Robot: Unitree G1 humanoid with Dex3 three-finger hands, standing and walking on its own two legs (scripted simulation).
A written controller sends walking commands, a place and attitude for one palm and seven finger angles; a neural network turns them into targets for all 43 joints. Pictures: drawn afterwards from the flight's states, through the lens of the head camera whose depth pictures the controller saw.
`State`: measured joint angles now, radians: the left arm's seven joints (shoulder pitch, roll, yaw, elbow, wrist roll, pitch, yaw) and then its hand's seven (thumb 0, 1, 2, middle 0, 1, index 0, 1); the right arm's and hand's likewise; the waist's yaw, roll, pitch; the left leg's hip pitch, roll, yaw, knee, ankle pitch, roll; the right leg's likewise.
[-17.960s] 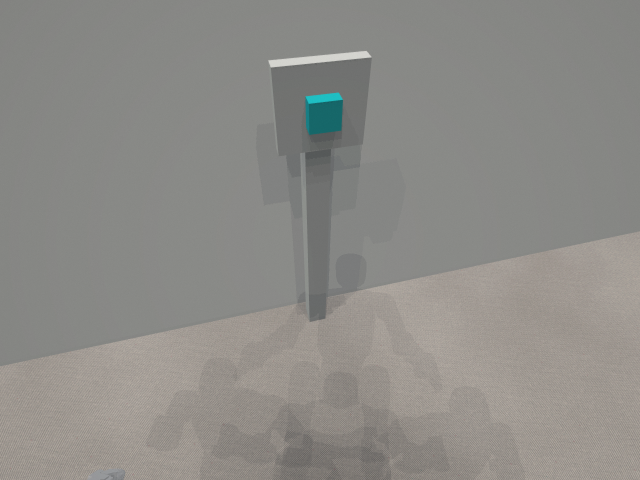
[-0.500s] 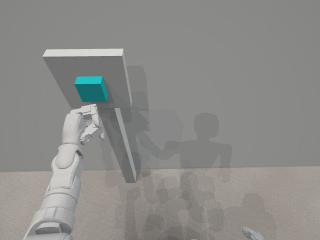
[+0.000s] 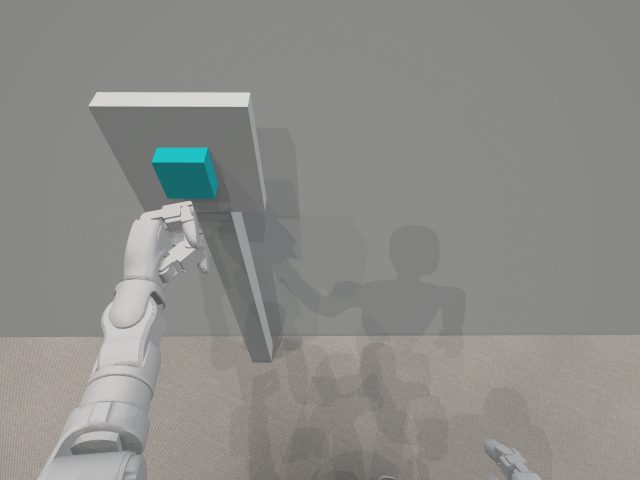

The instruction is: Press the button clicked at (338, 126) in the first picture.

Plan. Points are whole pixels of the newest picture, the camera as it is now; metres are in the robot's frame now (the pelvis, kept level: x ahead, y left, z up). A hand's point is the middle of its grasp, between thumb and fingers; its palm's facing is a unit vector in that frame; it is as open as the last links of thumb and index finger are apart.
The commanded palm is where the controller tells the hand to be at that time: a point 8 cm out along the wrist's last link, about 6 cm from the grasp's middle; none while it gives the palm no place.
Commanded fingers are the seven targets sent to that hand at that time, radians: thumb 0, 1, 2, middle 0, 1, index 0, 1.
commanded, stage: press the button with the knuckle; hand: left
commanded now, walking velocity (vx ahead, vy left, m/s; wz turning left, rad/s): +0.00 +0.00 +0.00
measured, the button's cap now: (187, 172) +0.48 +0.20 +0.11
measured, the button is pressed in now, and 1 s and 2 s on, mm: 0 13 0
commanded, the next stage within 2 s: hold the button down briefly in 1.08 s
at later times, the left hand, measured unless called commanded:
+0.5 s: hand (202, 229) +0.41 +0.17 +0.07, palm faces +0.03 -1.00 -0.02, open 3.1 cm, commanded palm +0.39 +0.22 +0.08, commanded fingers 0.00 0.90 0.90 -1.30 -1.50 -1.30 -1.50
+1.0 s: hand (201, 215) +0.44 +0.18 +0.07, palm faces +0.03 -1.00 -0.02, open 2.8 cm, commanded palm +0.43 +0.22 +0.08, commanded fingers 0.00 0.90 0.90 -1.30 -1.50 -1.30 -1.50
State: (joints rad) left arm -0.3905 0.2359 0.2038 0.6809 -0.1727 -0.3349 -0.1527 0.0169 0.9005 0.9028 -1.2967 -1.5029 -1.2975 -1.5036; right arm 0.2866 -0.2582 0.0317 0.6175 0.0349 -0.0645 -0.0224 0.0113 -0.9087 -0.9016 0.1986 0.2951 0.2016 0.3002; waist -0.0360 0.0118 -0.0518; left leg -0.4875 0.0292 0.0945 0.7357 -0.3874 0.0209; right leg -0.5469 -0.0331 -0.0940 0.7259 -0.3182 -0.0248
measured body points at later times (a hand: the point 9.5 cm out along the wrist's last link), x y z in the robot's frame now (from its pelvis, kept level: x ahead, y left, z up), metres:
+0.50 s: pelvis +0.00 +0.00 +0.00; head +0.05 +0.00 +0.44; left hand +0.40 +0.22 +0.08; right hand +0.09 -0.26 -0.12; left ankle -0.01 +0.10 -0.71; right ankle +0.03 -0.10 -0.71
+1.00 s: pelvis -0.02 +0.00 -0.01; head +0.06 +0.01 +0.43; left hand +0.43 +0.23 +0.07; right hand +0.04 -0.26 -0.13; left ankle -0.01 +0.10 -0.71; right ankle +0.03 -0.10 -0.71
